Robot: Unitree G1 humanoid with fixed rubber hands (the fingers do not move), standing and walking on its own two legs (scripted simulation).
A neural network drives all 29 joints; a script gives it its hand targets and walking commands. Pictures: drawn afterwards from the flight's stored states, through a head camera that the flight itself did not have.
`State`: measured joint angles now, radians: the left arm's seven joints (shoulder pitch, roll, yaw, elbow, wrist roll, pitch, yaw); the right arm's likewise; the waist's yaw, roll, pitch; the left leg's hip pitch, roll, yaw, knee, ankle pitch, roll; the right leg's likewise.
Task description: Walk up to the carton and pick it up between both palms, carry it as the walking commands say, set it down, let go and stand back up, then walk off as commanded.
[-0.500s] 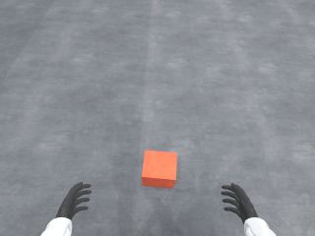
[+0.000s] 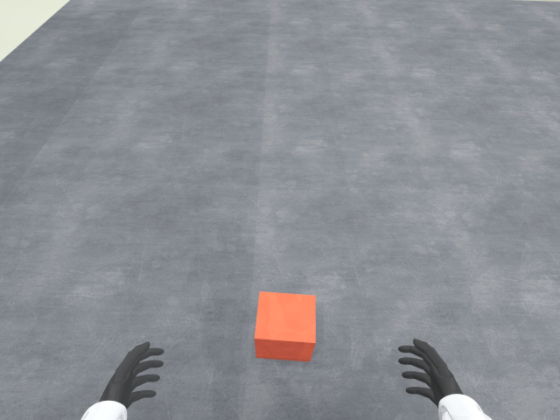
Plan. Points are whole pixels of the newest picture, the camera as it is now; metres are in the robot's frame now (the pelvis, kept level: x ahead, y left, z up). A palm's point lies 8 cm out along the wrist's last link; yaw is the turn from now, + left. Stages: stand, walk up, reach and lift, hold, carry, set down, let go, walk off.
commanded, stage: stand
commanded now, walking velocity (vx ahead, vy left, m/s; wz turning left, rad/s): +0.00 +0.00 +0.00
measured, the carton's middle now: (285, 327) +0.49 -0.03 -0.68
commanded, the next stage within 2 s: walk off in 1.82 s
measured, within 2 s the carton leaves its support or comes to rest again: neither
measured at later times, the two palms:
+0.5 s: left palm out of the picture +0.12 +0.29 -0.10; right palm (477, 411) +0.14 -0.28 -0.09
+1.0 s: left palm out of the picture +0.09 +0.30 -0.10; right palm out of the picture +0.12 -0.29 -0.09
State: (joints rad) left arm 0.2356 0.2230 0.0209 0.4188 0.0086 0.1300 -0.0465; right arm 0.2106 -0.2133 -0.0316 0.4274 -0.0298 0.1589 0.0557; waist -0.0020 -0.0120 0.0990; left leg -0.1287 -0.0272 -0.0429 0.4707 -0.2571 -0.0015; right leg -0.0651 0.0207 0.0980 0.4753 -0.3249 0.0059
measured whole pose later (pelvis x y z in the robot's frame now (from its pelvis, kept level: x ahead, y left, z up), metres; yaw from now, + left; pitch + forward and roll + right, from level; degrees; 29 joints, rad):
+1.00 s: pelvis +0.00 +0.00 +0.01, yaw +1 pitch -2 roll +0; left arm 0.18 0.36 0.02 0.91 0.03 0.01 0.03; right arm 0.13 -0.36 -0.01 0.94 -0.03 0.00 -0.03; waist 0.00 -0.01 0.03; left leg -0.16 -0.03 -0.06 0.42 -0.23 0.01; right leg -0.07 0.02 0.09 0.38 -0.28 0.01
